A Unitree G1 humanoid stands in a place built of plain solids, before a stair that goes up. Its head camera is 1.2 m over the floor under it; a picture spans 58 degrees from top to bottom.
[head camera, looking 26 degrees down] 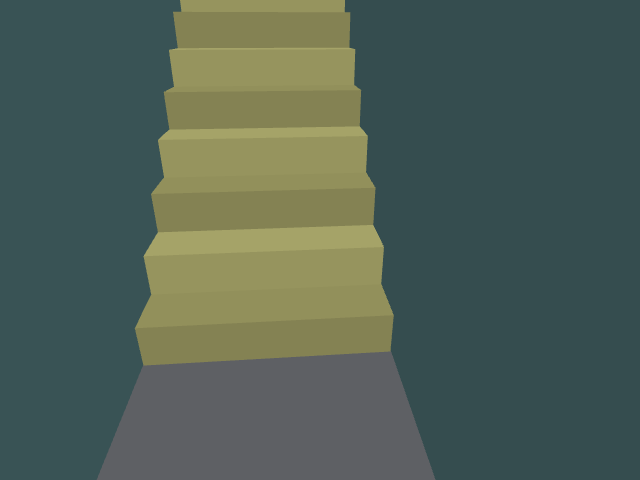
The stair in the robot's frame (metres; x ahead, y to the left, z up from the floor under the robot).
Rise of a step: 0.18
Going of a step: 0.23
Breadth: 1.00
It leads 5 degrees to the left of straight ahead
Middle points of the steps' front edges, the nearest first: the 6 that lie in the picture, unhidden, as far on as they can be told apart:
1.36 0.20 0.18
1.60 0.22 0.37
1.83 0.24 0.55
2.07 0.26 0.73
2.30 0.28 0.92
2.53 0.30 1.10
